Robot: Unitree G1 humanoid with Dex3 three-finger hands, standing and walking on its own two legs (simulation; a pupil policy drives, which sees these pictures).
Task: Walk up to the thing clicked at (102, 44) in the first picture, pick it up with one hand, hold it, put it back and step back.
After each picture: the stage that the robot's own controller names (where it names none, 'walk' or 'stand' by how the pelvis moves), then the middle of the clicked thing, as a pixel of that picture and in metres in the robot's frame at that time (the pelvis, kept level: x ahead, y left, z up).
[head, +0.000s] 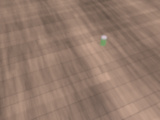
stand; (103, 40) +1.45 -0.34 -0.72
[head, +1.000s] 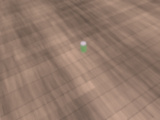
walk; (83, 46) +1.35 +0.02 -0.70
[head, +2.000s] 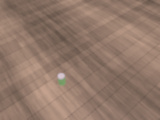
walk; (61, 79) +0.85 +0.19 -0.71
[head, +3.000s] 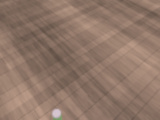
walk; (57, 116) +0.50 +0.15 -0.70
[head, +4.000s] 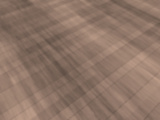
stand; out of the picture +0.37 +0.14 -0.71
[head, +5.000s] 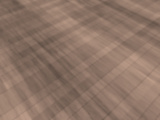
stand; out of the picture +0.36 +0.16 -0.73
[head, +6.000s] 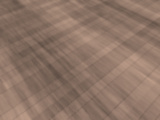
stand; out of the picture +0.35 +0.16 -0.73
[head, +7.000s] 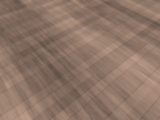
stand; out of the picture +0.35 +0.16 -0.73
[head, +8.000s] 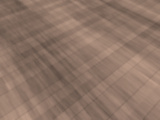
stand; out of the picture +0.35 +0.16 -0.73
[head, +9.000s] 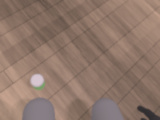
go down; (38, 82) +0.41 +0.18 -0.44
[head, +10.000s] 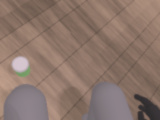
go down; (21, 67) +0.43 +0.22 -0.32
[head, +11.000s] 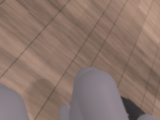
close in; out of the picture +0.41 +0.26 -0.23
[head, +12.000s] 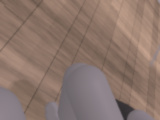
close; out of the picture +0.40 +0.27 -0.22
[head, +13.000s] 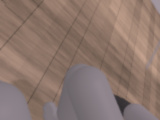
lift; out of the picture +0.37 +0.25 -0.22
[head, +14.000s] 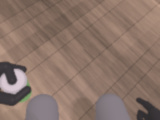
lift; (17, 87) +0.32 +0.21 -0.05
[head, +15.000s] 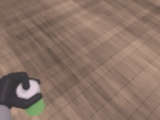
hold; (31, 98) +0.31 +0.17 -0.02
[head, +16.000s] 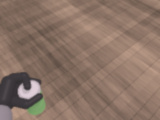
hold; (32, 98) +0.32 +0.17 -0.01
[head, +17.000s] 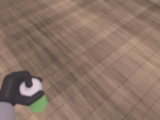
crouch; (34, 96) +0.33 +0.16 -0.03
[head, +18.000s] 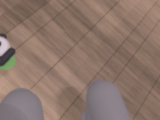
lower; (1, 54) +0.45 +0.22 -0.12
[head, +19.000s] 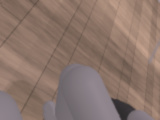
lower; out of the picture +0.41 +0.28 -0.23
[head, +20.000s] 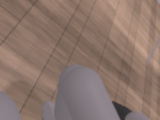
lower; out of the picture +0.41 +0.28 -0.23
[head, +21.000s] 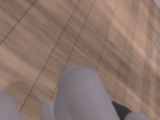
lower; out of the picture +0.41 +0.28 -0.23
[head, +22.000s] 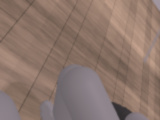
lower; out of the picture +0.41 +0.29 -0.23
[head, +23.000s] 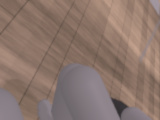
open; out of the picture +0.40 +0.27 -0.23
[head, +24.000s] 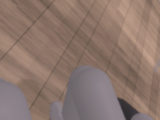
stand; out of the picture +0.39 +0.27 -0.23
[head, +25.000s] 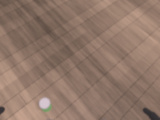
stand; (45, 105) +0.39 +0.17 -0.56
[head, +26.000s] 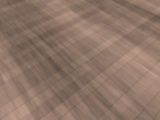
stand; out of the picture +0.37 +0.17 -0.66
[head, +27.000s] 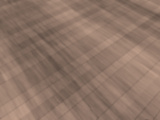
stand; out of the picture +0.36 +0.17 -0.67
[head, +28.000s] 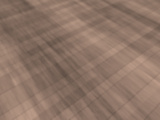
stand; out of the picture +0.38 +0.15 -0.72
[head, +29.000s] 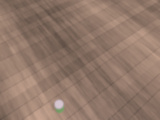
walk; (59, 106) +0.46 +0.12 -0.69
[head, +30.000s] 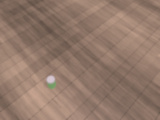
walk; (51, 82) +0.66 +0.19 -0.70
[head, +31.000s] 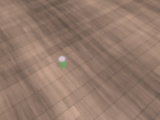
stand; (62, 62) +0.99 +0.16 -0.70
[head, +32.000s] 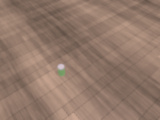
stand; (61, 70) +0.99 +0.16 -0.72
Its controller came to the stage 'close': yes
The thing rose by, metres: 0.69
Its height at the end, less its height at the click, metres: +0.00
